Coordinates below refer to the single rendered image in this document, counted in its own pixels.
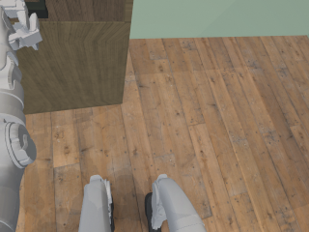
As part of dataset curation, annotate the robot thigh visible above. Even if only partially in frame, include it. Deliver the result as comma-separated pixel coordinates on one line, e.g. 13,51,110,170
152,177,207,232
78,179,113,232

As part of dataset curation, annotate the right robot thigh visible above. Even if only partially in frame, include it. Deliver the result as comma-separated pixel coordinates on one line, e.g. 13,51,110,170
152,177,207,232

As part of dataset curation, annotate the drawer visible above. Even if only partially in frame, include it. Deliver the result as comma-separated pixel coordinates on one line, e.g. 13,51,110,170
0,0,125,22

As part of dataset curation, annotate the handle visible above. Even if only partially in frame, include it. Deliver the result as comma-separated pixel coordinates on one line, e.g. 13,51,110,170
14,0,48,18

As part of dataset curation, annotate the cabinet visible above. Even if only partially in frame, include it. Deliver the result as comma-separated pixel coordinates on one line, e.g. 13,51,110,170
10,0,134,115

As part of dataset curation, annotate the robot left hand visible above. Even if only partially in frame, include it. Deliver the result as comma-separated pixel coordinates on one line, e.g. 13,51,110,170
0,0,42,54

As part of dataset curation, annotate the left robot forearm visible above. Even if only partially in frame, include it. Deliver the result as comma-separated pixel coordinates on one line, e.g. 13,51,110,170
0,44,26,128

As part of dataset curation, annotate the robot left upper arm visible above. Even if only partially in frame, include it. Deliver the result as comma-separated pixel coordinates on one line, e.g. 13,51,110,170
0,122,37,232

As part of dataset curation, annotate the left robot thigh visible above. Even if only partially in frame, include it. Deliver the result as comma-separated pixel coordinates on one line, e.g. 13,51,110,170
78,179,113,232

